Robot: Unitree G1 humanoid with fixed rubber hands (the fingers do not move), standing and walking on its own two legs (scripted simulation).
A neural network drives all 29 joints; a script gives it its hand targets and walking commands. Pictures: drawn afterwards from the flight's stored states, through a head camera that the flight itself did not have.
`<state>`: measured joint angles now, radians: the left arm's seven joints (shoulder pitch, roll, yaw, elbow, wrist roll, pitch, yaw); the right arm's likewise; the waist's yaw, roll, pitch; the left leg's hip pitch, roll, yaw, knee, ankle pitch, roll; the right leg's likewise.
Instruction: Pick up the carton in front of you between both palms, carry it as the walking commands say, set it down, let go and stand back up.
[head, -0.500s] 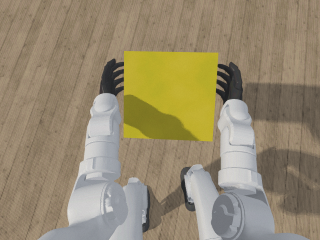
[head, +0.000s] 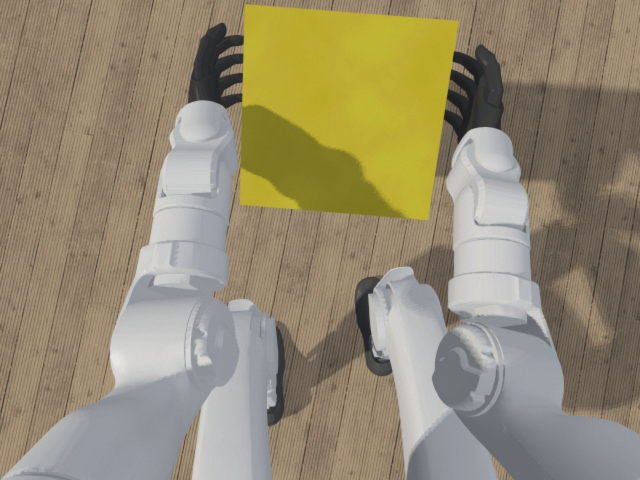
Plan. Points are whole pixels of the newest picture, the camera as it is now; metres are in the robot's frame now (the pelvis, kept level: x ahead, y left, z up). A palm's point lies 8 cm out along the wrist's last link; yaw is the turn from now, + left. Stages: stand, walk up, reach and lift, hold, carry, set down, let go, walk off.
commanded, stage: set down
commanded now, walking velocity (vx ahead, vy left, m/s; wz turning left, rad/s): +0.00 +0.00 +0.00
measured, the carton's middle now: (339, 121) +0.51 -0.08 -0.19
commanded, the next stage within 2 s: none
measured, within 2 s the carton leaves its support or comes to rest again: rests again in 1.44 s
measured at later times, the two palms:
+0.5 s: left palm (256, 124) +0.54 +0.03 -0.25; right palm (459, 134) +0.48 -0.26 -0.22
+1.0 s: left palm (261, 117) +0.56 +0.02 -0.26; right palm (465, 130) +0.49 -0.27 -0.24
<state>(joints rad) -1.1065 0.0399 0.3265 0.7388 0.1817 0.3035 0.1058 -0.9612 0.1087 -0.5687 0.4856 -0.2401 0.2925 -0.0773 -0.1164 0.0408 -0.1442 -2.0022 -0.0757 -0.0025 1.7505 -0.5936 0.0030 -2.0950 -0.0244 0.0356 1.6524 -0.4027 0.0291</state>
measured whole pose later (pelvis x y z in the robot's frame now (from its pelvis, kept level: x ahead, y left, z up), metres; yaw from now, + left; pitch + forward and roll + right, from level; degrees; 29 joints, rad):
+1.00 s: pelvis -0.02 +0.00 -0.12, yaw -1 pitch +42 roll -1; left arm -1.49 0.21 0.20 1.05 0.13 0.22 0.04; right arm -1.34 -0.15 -0.64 0.83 -0.13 0.20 0.01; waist -0.17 -0.01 0.19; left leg -2.26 -0.08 -0.01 2.19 -0.67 -0.01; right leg -2.36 0.00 0.03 2.06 -0.43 0.04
